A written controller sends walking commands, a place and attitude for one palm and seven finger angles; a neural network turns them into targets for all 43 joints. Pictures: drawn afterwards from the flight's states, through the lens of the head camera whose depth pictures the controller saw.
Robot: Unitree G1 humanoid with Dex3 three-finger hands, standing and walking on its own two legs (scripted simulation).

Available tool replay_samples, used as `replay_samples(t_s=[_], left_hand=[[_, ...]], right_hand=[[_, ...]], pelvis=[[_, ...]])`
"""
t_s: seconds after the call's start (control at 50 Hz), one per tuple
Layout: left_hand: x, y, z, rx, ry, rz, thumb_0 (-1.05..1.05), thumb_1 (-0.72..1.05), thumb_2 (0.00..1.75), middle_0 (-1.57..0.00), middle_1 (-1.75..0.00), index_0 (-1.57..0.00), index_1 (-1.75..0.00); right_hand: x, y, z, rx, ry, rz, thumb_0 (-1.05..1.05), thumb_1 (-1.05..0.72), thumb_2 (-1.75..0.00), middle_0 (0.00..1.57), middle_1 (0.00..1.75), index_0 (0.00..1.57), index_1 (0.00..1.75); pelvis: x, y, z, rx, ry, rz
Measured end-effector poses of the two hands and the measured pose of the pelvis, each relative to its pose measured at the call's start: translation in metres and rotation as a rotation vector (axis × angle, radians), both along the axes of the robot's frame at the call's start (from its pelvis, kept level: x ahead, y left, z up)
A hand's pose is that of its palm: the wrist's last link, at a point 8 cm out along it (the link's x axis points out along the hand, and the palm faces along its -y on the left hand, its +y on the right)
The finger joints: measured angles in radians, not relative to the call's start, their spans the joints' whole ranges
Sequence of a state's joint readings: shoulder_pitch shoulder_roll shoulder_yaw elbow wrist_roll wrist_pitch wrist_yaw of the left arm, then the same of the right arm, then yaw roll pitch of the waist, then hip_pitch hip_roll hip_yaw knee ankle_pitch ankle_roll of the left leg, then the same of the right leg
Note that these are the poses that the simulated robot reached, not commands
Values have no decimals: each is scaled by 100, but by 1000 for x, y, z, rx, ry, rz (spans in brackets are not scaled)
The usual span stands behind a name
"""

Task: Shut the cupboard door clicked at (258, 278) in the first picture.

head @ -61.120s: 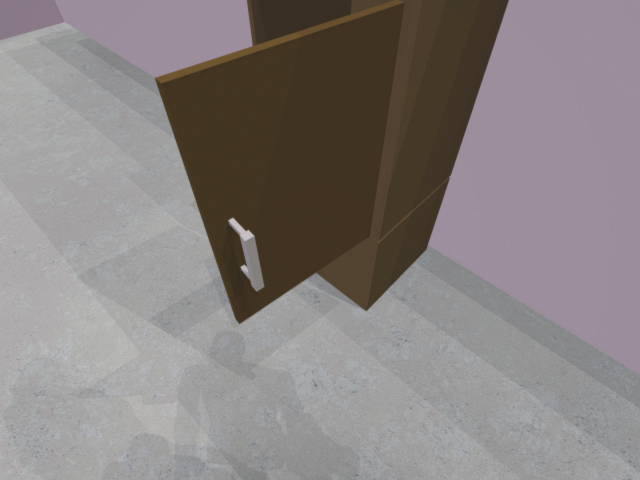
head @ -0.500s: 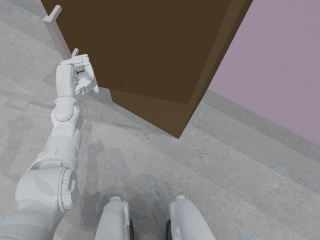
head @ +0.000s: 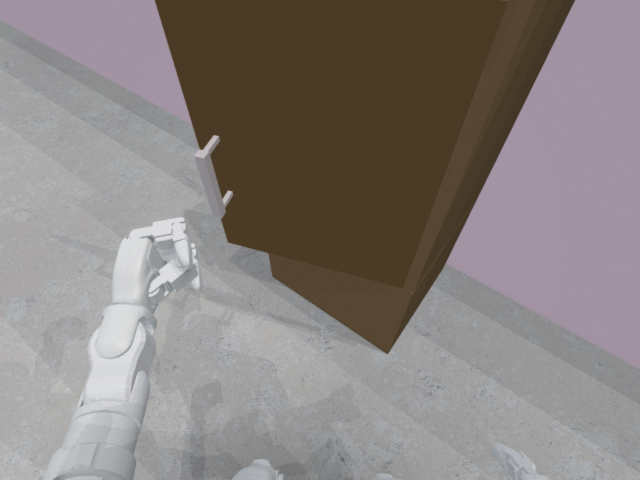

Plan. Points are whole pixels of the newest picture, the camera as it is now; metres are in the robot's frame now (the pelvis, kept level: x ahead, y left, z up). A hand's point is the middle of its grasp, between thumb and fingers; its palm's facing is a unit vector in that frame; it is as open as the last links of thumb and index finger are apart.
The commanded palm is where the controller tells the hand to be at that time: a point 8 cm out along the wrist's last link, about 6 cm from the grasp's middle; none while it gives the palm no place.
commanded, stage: draw the hand back to the body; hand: left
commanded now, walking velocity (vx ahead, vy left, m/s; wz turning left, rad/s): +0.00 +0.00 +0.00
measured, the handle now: (216, 178) +0.62 +0.20 -0.04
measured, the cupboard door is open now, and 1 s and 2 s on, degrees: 19 19 19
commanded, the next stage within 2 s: step back with the hand held close in 1.10 s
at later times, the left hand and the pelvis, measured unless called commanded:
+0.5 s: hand (59, 300) +0.26 +0.24 +0.16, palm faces +0.33 -0.88 -0.34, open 4.4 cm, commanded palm +0.21 +0.28 +0.19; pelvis +0.03 +0.00 +0.06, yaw +1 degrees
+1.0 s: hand out of the picture +0.22 +0.26 +0.21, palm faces +0.46 -0.78 -0.41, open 7.3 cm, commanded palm +0.17 +0.29 +0.23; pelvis +0.03 -0.01 +0.06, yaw +1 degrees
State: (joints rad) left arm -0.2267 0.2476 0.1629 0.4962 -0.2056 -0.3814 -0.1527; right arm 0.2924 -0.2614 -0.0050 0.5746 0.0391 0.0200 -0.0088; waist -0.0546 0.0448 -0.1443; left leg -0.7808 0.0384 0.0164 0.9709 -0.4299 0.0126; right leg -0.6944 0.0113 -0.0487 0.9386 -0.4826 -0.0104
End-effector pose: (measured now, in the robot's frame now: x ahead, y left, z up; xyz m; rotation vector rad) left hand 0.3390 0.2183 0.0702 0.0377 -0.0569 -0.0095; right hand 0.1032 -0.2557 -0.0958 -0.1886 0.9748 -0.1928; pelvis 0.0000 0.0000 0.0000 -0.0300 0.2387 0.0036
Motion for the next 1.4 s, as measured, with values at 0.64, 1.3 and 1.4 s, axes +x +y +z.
replay_samples(t_s=[0.64,1.3,1.4], left_hand=[[-141,72,141,381,12,440,2,89,90,-55,-68,-55,-68],[-166,73,167,454,-87,474,2,89,90,-22,-30,-21,-30],[-163,81,166,490,-91,439,2,89,90,-21,-30,-21,-30]], right_hand=[[113,47,72,71,-284,173,1,-90,-89,20,30,20,30],[100,25,71,40,-293,131,1,-90,-89,20,30,20,30],[91,21,67,9,-237,89,1,-90,-89,20,30,20,30]], pelvis=[[35,-2,58,35,-265,9],[27,-9,58,23,-265,15],[23,1,57,18,-231,15]])
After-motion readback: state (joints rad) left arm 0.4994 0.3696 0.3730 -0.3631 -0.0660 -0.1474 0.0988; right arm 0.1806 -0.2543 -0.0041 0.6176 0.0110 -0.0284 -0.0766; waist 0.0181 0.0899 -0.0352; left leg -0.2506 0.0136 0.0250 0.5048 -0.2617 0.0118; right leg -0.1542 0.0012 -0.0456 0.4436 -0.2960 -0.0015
